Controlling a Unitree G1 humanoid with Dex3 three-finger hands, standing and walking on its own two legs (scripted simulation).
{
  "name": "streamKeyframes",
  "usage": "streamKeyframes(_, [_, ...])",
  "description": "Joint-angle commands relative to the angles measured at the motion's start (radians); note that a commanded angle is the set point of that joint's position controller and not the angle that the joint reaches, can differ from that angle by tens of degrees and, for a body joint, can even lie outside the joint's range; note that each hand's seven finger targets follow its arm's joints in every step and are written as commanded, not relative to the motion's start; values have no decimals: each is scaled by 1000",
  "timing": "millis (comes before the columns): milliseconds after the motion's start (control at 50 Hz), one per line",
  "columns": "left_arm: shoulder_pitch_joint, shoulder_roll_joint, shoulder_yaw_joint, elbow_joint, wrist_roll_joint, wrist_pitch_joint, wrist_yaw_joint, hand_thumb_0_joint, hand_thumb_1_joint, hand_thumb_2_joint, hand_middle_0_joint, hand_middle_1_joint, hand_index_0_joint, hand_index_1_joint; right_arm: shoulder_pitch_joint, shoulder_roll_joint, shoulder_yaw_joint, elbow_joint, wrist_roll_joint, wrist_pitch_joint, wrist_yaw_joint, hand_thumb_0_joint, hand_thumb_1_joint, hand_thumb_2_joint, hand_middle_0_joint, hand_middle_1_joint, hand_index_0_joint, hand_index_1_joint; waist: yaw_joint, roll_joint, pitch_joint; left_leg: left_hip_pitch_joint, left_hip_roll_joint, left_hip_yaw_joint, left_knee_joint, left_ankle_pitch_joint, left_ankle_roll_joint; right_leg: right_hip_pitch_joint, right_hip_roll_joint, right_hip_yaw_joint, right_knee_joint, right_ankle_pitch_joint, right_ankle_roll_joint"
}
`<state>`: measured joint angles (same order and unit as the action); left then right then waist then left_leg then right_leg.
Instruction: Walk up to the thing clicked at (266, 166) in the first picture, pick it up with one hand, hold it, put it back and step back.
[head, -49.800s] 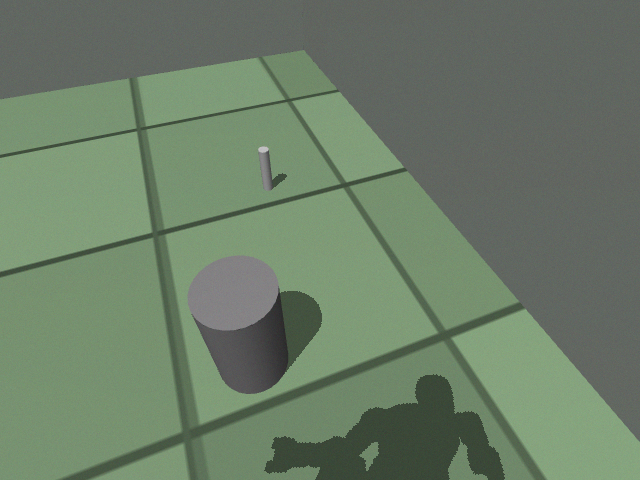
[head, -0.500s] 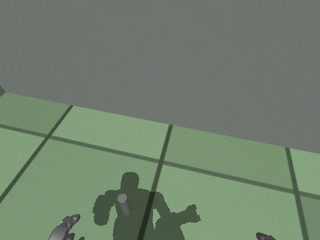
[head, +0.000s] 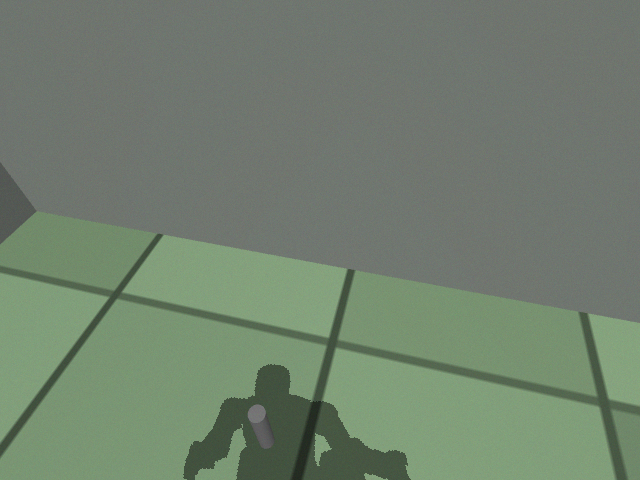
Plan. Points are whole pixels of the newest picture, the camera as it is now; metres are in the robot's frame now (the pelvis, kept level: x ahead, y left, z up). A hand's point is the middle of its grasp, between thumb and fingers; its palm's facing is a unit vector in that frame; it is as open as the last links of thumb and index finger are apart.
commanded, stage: stand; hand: left
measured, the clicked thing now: (262, 428) +0.40 +0.21 -0.67
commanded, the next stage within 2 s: step back in 1.50 s
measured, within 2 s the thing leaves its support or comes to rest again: neither
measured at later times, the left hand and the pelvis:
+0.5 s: hand out of the picture +0.06 +0.24 -0.15, palm faces +0.00 -0.94 -0.35, open 7.4 cm; pelvis +0.00 -0.01 +0.00, yaw +0 degrees
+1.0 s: hand out of the picture +0.07 +0.24 -0.15, palm faces -0.01 -0.94 -0.35, open 7.4 cm; pelvis +0.00 -0.01 +0.00, yaw -1 degrees
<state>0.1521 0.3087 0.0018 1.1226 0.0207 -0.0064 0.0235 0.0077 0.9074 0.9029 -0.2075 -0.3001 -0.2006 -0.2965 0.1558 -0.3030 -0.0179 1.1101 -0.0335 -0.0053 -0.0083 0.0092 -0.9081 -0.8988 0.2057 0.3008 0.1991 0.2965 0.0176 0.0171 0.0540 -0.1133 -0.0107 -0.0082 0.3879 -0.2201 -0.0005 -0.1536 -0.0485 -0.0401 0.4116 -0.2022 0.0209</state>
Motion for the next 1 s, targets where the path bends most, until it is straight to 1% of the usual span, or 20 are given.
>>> streamKeyframes(0, [-52, 199, 40, -35, 4, -28, 11, 0, 900, 900, -200, -300, -200, -301, -29, -196, -39, -43, 6, -20, -18, 0, -900, -900, 200, 300, 200, 300, -7, -23, -46, -35, 107, -94, -97, 106, 18, 48, -83, 95, -101, 80, -34])
streamKeyframes(40, [-60, 206, 41, -26, 4, -27, 9, 0, 900, 900, -200, -300, -200, -301, -31, -192, -36, -34, 8, -18, -16, 0, -900, -900, 200, 300, 200, 300, -7, -26, -28, -44, 101, -93, -113, 71, 12, 38, -77, 95, -114, 34, -32])
streamKeyframes(80, [-60, 206, 42, -19, 1, -27, 9, 0, 900, 900, -200, -300, -200, -301, -32, -193, -34, -28, 7, -18, -17, 0, -900, -900, 200, 300, 200, 300, -3, -10, -36, -41, 106, -92, -114, 95, 13, 56, -84, 99, -113, 77, -33])
streamKeyframes(140, [-69, 211, 43, -11, 3, -27, 7, 0, 900, 900, -200, -300, -200, -301, -35, -197, -31, -22, 9, -19, -15, 0, -900, -900, 200, 300, 200, 300, -6, -13, -39, -44, 105, -89, -123, 73, 11, 59, -77, 93, -119, 60, -30])
streamKeyframes(180, [-73, 212, 43, -7, 3, -26, 7, 0, 900, 900, -200, -300, -200, -301, -45, -200, -33, -24, 9, -20, -16, 0, -900, -900, 200, 300, 200, 300, -6, -30, -50, -17, 113, -92, -122, 119, 12, 49, -83, 97, -121, 81, -34])
streamKeyframes(200, [-79, 207, 41, -7, 2, -26, 5, 0, 900, 900, -200, -300, -200, -301, -43, -202, -30, -21, 10, -19, -15, 0, -900, -900, 200, 300, 200, 300, -8, -16, -37, -38, 108, -87, -125, 93, 11, 55, -78, 93, -125, 71, -31])
streamKeyframes(240, [-76, 205, 40, -5, 1, -26, 6, 0, 900, 900, -200, -300, -200, -301, -53, -207, -32, -22, 11, -21, -15, 0, -900, -900, 200, 300, 200, 300, -4, -16, -57, -16, 116, -90, -122, 133, 11, 59, -84, 95, -123, 96, -34])
streamKeyframes(260, [-75, 205, 39, -3, 1, -26, 5, 0, 900, 900, -200, -300, -200, -301, -54, -210, -31, -19, 12, -20, -14, 0, -900, -900, 200, 300, 200, 300, -4, -11, -40, -32, 111, -86, -125, 100, 10, 54, -79, 95, -129, 72, -30])
streamKeyframes(320, [-88, 215, 42, -3, 1, -27, 5, 0, 900, 900, -200, -300, -200, -301, -47, -209, -30, -17, 11, -17, -14, 0, -900, -900, 200, 300, 200, 300, -9, -27, -55, -34, 115, -85, -123, 101, 11, 65, -81, 98, -135, 57, -32])
streamKeyframes(340, [-93, 217, 42, -4, -2, -27, 4, 0, 900, 900, -200, -300, -200, -301, -48, -212, -28, -14, 10, -17, -15, 0, -900, -900, 200, 300, 200, 300, -9, -10, -46, -41, 116, -81, -124, 109, 14, 73, -87, 107, -134, 93, -33])
streamKeyframes(400, [-84, 217, 40, 2, -1, -25, 2, 0, 900, 900, -200, -300, -200, -301, -56, -216, -27, -14, 14, -18, -13, 0, -900, -900, 200, 300, 200, 300, -6, -10, -34, -48, 114, -84, -135, 85, 10, 62, -78, 96, -136, 55, -30])
streamKeyframes(500, [-86, 215, 39, -2, -2, -29, -1, 0, 900, 900, -200, -300, -200, -301, -58, -220, -24, -16, 15, -22, -11, 0, -900, -900, 200, 300, 200, 300, -7, -12, -62, -9, 123, -82, -124, 130, 14, 63, -84, 101, -134, 117, -32])
streamKeyframes(600, [-94, 224, 42, -2, -2, -25, -2, 0, 900, 900, -200, -300, -200, -301, -57, -222, -23, -13, 14, -19, -10, 0, -900, -900, 200, 300, 200, 300, -9, -27, -43, -24, 121, -81, -136, 82, 12, 43, -75, 98, -146, 44, -30])
streamKeyframes(700, [-91, 223, 42, -4, -6, -25, -3, 0, 900, 900, -200, -300, -200, -301, -58, -227, -23, -11, 14, -20, -12, 0, -900, -900, 200, 300, 200, 300, -8, -7, -56, -23, 126, -76, -136, 100, 13, 62, -83, 106, -138, 99, -35])
streamKeyframes(740, [-92, 223, 42, -4, -5, -28, -3, 0, 900, 900, -200, -300, -200, -301, -59, -226, -23, -14, 15, -22, -11, 0, -900, -900, 200, 300, 200, 300, -10, -25, -72, -8, 130, -77, -132, 138, 13, 67, -84, 102, -131, 135, -36])
streamKeyframes(760, [-90, 220, 40, -3, -8, -28, -5, 0, 900, 900, -200, -300, -200, -301, -46, -226, -21, -8, 17, -23, -10, 0, -900, -900, 200, 300, 200, 300, -13, -18, -52, -19, 124, -73, -139, 105, 11, 55, -80, 106, -140, 106, -32])
streamKeyframes(860, [-94, 227, 41, -8, -7, -28, -5, 0, 900, 900, -200, -300, -200, -301, -57, -229, -23, -12, 15, -23, -9, 0, -900, -900, 200, 300, 200, 300, -11, -22, -65, -19, 130, -76, -137, 116, 11, 69, -82, 104, -139, 94, -35])
streamKeyframes(900, [-89, 223, 40, -8, -7, -30, -5, 0, 900, 900, -200, -300, -200, -301, -59, -235, -24, -11, 16, -23, -9, 0, -900, -900, 200, 300, 200, 300, -11, -19, -76, -1, 133, -73, -126, 137, 13, 68, -87, 107, -138, 147, -35])
streamKeyframes(940, [-100, 234, 43, -12, -8, -30, -4, 0, 900, 900, -200, -300, -200, -301, -53, -228, -22, -12, 17, -22, -9, 0, -900, -900, 200, 300, 200, 300, -17, -34, -82, -3, 133, -73, -134, 146, 11, 77, -87, 105, -131, 154, -37])
streamKeyframes(980, [-94, 227, 40, -8, -11, -28, -6, 0, 900, 900, -200, -300, -200, -300, -53, -228, -19, -7, 16, -22, -7, 0, -900, -900, 200, 300, 200, 300, -13, -10, -49, -28, 128, -72, -143, 106, 9, 67, -81, 104, -142, 105, -33])
